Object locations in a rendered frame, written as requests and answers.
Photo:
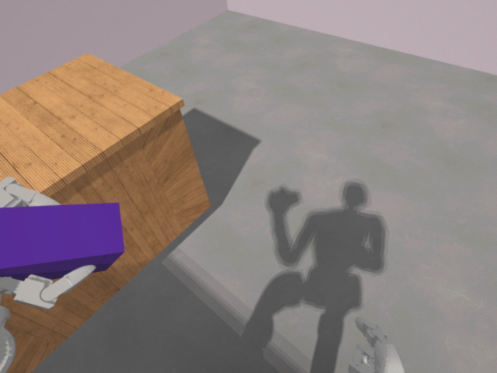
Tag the sponge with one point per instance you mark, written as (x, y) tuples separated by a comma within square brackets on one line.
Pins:
[(52, 241)]

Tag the table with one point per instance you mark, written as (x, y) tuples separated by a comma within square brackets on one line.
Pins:
[(88, 132)]

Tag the left robot hand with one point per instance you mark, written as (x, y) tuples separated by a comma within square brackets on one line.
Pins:
[(35, 291)]

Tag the robot left forearm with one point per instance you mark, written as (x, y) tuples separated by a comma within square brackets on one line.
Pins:
[(7, 342)]

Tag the right robot hand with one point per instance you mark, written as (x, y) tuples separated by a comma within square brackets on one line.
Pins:
[(384, 359)]

